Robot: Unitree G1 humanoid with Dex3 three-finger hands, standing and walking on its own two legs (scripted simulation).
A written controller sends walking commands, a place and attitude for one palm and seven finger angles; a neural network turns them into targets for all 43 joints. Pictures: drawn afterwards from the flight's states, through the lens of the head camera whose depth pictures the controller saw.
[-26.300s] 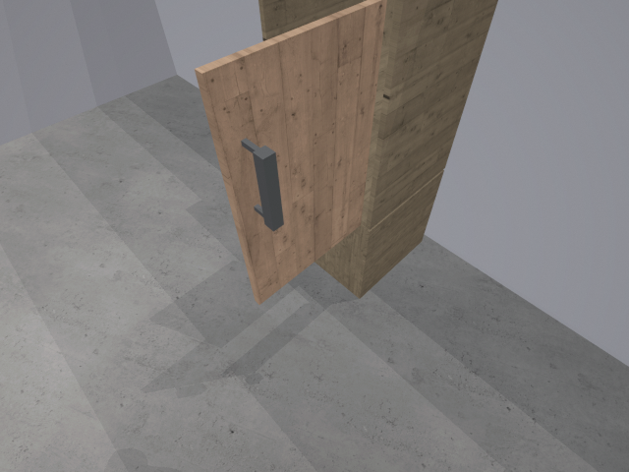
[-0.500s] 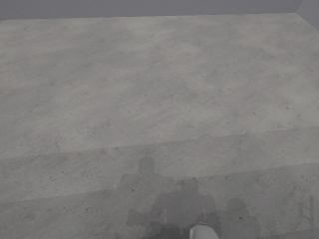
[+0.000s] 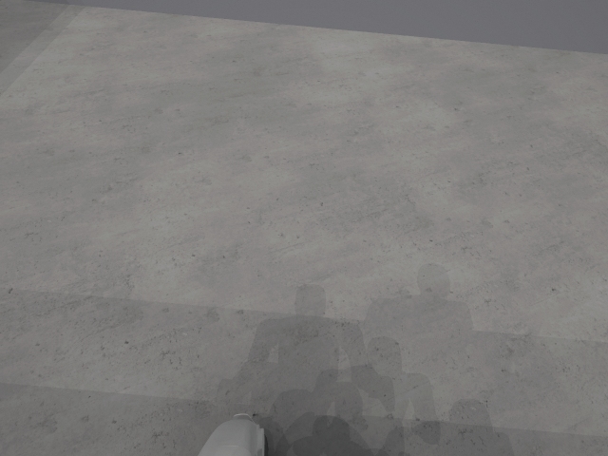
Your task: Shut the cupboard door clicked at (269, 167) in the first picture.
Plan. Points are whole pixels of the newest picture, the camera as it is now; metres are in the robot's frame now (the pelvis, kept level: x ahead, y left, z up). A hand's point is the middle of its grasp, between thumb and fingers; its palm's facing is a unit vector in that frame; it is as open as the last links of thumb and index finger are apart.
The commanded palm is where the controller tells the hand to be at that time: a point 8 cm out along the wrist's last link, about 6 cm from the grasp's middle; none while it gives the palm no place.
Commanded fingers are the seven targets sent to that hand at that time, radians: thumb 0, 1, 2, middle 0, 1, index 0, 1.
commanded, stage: turn to face it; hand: left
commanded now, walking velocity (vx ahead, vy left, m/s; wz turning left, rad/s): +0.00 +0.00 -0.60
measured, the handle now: out of the picture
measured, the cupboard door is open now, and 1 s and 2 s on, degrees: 55 55 55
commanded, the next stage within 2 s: none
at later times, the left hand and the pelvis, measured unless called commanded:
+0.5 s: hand (187, 427) +0.17 +0.18 -0.17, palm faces -0.16 -0.96 -0.21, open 7.4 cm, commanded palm none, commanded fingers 0.00 0.90 0.90 -0.20 -0.30 -0.20 -0.30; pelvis +0.10 +0.01 +0.00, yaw -15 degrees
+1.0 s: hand (246, 283) +0.40 +0.12 -0.14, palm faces -0.57 -0.79 -0.24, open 7.4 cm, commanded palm none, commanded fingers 0.00 0.90 0.90 -0.20 -0.30 -0.20 -0.30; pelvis +0.15 +0.03 +0.01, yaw -34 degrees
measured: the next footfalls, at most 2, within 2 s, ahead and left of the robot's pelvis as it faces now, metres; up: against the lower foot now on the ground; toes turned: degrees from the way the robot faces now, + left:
left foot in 0.04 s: +0.16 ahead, +0.11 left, +0.00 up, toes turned +4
right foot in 0.38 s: +0.12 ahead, -0.12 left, +0.00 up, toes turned -15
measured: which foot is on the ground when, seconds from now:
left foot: up 0.00-0.02, down 0.04-0.38, up 0.40-0.64, down 0.66-1.00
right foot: down 0.00-0.04, up 0.06-0.36, down 0.38-0.66, up 0.68-1.00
